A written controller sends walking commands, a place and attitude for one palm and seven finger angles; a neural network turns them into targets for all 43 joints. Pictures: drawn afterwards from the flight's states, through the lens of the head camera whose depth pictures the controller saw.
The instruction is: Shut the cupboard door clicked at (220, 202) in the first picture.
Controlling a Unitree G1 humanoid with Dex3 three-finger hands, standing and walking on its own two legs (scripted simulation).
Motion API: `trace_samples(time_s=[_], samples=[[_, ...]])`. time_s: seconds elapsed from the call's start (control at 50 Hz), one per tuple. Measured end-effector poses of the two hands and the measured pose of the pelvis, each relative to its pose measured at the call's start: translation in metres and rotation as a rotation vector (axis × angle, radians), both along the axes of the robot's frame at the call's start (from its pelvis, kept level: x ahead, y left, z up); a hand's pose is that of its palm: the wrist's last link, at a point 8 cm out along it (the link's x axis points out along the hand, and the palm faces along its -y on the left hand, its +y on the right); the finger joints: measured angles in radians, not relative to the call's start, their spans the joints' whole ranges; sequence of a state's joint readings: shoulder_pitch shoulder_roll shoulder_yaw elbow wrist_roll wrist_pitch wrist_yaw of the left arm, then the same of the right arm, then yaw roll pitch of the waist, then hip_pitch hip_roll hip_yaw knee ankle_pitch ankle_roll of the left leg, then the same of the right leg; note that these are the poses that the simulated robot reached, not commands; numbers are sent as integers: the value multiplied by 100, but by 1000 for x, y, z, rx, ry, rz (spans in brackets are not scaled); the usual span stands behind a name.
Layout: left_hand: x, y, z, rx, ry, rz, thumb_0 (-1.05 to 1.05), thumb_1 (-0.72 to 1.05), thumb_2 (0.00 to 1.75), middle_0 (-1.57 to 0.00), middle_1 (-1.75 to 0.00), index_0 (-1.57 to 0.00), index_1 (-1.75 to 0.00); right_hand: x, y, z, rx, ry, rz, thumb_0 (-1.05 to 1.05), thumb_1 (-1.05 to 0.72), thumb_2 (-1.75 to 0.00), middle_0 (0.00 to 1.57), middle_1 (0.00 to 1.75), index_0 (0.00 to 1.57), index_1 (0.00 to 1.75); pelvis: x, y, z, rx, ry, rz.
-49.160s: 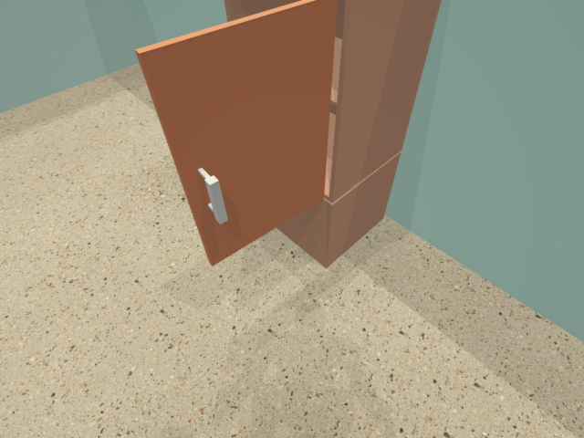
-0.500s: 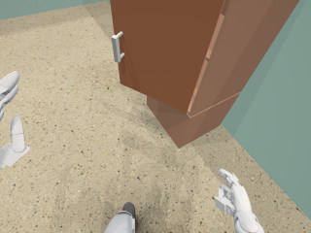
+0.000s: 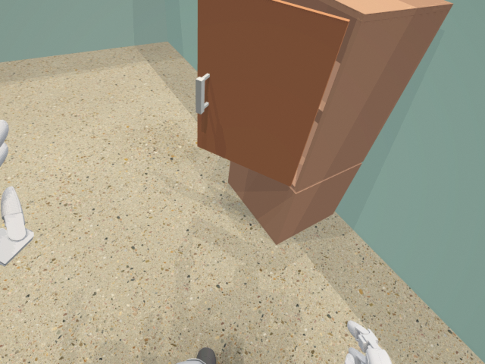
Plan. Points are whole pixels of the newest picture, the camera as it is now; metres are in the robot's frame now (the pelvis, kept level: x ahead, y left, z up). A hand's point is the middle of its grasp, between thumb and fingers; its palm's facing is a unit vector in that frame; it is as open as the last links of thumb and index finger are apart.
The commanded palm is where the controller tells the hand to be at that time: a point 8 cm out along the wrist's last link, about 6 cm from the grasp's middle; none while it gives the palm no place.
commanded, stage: stop stepping back and stand still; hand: left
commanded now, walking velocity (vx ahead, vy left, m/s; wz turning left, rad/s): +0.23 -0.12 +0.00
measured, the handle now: (203, 93) +0.94 +0.13 -0.06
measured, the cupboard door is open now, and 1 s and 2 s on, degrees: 31 31 31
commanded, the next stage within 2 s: let the arm hang, fingers relaxed in 0.48 s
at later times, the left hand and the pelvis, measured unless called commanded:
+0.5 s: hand out of the picture +0.17 +0.30 +0.19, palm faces +0.39 -0.78 -0.48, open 7.4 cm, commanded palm +0.11 +0.35 +0.18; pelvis -0.03 +0.05 +0.00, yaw +0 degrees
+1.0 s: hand out of the picture +0.05 +0.22 -0.16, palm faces +0.10 -0.98 -0.16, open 6.8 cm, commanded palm none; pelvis -0.02 +0.04 +0.00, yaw +3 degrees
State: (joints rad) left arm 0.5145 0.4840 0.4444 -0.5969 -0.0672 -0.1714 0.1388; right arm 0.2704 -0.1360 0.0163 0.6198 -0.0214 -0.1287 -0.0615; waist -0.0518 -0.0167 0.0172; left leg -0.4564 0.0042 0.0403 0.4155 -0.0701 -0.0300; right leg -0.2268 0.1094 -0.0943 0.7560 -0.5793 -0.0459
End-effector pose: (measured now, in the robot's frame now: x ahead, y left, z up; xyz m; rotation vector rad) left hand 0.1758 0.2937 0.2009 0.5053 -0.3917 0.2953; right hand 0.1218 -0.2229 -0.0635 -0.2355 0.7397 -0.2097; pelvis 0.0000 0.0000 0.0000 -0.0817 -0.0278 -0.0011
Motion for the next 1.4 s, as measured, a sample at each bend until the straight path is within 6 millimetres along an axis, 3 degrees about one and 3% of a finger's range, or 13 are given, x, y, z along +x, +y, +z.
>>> trace_samples(time_s=[0.06,0.14,0.26,0.34,0.48,0.58,0.64,0.7,0.78,0.84,0.9,1.14,1.4], samples=[[-34,4,25,149,0,4,2,89,90,-21,-31,-21,-30,2,23,-4,72,-40,36,1,-90,-90,20,30,20,30,-14,8,-3,49,28,-30],[-62,28,29,126,-16,76,1,89,90,-22,-31,-22,-30,-7,37,-13,90,16,45,1,-90,-90,20,30,21,30,-20,24,0,66,12,-46],[-55,87,-27,-163,-5,288,1,89,90,-21,-31,-21,-30,-11,42,-19,-1,16,48,1,-90,-90,20,30,21,30,-20,52,-9,69,10,19],[-40,81,-57,-235,90,234,1,89,90,-20,-30,-20,-30,-14,48,-16,-15,2,23,1,-90,-90,20,30,21,30,-32,62,-12,88,-23,12],[-46,46,1,28,32,37,2,89,90,-21,-30,-21,-30,-24,60,-7,44,20,43,1,-90,-90,20,30,20,30,-31,52,-1,57,2,-7],[-45,53,21,150,-9,103,1,89,90,-22,-31,-21,-30,-18,50,-29,65,90,34,1,-90,-90,20,30,21,30,-21,52,-7,55,17,-6],[-24,74,-30,36,205,183,0,89,90,-21,-30,-21,-30,-12,46,-43,92,134,64,1,-90,-90,20,30,20,30,-16,60,-6,69,27,37],[-11,77,-134,-183,567,222,0,90,90,-20,-30,-20,-30,-9,45,-63,89,159,93,1,-90,-90,20,30,20,30,-14,69,-17,69,20,53],[-45,26,-268,-380,1085,190,1,91,90,-19,-30,-19,-29,-19,44,-77,87,217,89,1,-91,-90,20,30,20,30,-19,64,-24,111,1,38],[-101,-31,-323,-505,1378,126,1,91,90,-20,-30,-19,-29,-36,43,-75,93,295,75,1,-91,-90,20,30,20,30,-20,56,-17,102,-6,45],[-118,-39,-329,-630,1335,183,-8,100,90,-21,-30,-21,-30,-57,42,-69,79,411,75,1,-91,-90,20,30,20,30,-22,47,-9,87,7,68],[-174,-6,-331,-533,1595,285,-3,94,90,-21,-30,-20,-30,-122,47,-68,115,575,-53,1,-92,-90,20,30,20,30,-16,51,8,65,-4,37],[-216,-10,-332,-566,1733,331,0,91,90,-20,-30,-20,-29,-161,79,-75,180,693,-85,0,-91,-90,20,30,20,30,-11,64,13,76,-12,17]])
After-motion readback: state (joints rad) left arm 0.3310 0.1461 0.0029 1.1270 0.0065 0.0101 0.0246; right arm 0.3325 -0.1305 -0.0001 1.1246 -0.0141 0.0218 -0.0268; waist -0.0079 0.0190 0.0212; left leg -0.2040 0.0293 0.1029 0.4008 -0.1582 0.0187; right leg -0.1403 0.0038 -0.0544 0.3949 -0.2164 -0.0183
